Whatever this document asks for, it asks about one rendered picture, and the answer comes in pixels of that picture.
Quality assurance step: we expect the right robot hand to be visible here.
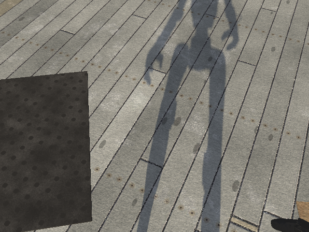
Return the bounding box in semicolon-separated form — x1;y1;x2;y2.
270;217;309;232

